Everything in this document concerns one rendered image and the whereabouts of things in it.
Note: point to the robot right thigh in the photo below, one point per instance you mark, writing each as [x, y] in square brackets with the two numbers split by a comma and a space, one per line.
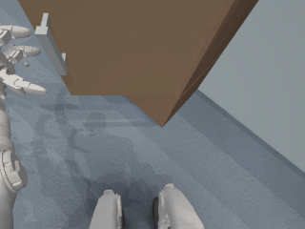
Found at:
[179, 210]

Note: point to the cupboard door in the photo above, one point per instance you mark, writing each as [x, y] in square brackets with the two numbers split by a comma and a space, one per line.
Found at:
[124, 47]

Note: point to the robot left hand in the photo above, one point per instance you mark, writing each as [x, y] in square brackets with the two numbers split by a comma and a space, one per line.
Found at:
[13, 55]

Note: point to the left robot forearm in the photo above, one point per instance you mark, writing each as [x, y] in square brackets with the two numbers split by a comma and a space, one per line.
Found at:
[5, 133]

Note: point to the robot left upper arm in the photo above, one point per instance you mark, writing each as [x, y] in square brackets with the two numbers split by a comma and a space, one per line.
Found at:
[13, 177]

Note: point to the right robot shin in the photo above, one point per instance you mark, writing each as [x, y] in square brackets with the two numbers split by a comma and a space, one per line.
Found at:
[164, 221]

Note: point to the handle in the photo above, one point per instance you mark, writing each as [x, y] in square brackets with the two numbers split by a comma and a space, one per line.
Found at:
[44, 36]

